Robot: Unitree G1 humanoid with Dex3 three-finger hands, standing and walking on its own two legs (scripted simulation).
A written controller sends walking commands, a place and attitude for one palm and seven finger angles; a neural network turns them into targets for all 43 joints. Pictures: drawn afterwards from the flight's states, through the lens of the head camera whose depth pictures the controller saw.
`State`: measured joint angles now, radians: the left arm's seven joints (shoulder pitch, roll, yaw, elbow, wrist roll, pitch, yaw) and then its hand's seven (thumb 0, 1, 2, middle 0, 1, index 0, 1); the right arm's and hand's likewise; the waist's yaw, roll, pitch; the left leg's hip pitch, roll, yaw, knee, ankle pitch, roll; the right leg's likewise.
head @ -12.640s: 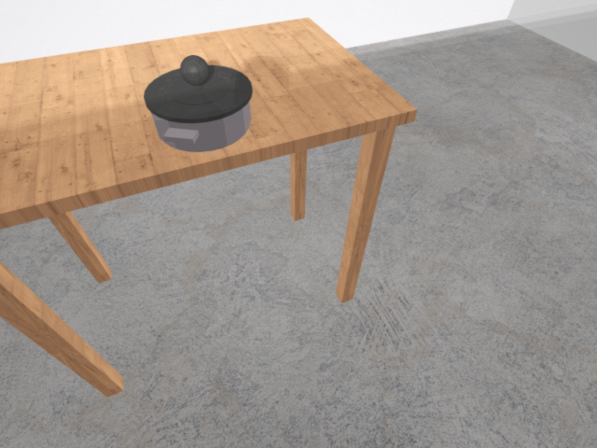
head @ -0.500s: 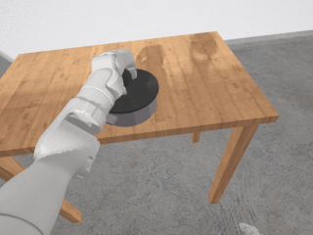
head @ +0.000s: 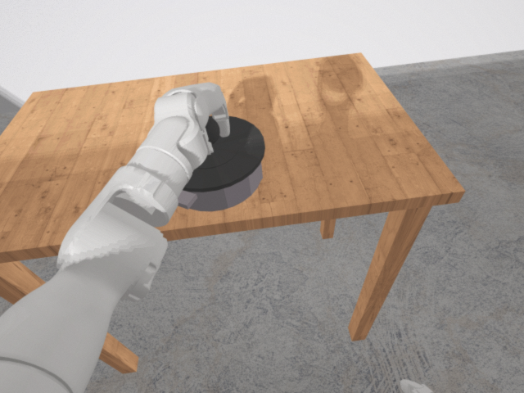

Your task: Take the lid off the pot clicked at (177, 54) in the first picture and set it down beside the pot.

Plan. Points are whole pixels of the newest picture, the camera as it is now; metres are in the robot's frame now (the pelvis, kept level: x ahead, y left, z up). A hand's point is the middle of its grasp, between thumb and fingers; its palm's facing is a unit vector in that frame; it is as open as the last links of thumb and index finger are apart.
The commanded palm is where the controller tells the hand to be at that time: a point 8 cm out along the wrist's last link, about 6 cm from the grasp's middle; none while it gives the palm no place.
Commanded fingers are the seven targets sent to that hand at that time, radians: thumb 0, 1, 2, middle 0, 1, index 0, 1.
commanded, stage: close the fingers and squeeze the knob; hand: left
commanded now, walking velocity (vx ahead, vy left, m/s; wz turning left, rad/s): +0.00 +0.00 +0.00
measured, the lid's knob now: (204, 131) +0.49 +0.09 +0.17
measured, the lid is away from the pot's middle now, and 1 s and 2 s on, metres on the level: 0.01 0.01 0.00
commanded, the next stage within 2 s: lift the lid straight up in 0.96 s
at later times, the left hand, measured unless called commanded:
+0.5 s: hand (200, 135) +0.46 +0.09 +0.18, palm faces -0.31 -0.11 -0.94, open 6.9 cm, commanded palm +0.44 +0.10 +0.24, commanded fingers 0.00 0.58 0.64 -0.80 -0.99 -0.79 -0.99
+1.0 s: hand (200, 137) +0.46 +0.09 +0.18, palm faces -0.35 -0.11 -0.93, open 6.9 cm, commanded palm +0.44 +0.10 +0.24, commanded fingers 0.00 0.83 0.76 -0.86 -1.06 -0.84 -1.05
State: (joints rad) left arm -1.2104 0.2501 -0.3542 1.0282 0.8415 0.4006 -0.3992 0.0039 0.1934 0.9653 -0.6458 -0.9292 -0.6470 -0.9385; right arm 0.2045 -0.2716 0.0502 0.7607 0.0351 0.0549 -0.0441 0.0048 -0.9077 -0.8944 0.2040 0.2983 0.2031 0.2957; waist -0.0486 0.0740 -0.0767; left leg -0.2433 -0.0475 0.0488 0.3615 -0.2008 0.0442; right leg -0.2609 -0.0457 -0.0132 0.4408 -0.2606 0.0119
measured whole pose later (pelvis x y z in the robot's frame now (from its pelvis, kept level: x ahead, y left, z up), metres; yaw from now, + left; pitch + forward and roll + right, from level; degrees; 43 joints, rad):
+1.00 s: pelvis +0.00 +0.00 +0.00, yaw +0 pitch +5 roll +1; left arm -1.18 0.26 -0.35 0.98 0.84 0.42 -0.42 -0.01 0.40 0.58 -0.66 -0.97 -0.65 -0.97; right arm 0.19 -0.27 0.05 0.75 0.04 0.07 -0.05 0.01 -0.91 -0.89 0.20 0.30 0.20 0.30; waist -0.05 0.07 -0.08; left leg -0.24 -0.05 0.05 0.36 -0.20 0.04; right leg -0.25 -0.04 -0.01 0.43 -0.26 0.01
